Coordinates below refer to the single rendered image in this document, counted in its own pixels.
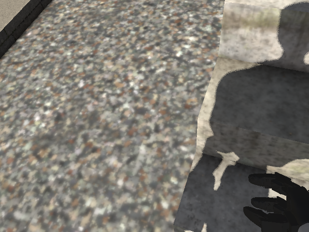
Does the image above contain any robot right forearm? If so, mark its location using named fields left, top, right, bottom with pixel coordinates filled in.
left=297, top=222, right=309, bottom=232

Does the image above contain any robot right hand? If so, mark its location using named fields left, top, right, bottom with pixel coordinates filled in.
left=243, top=172, right=309, bottom=232

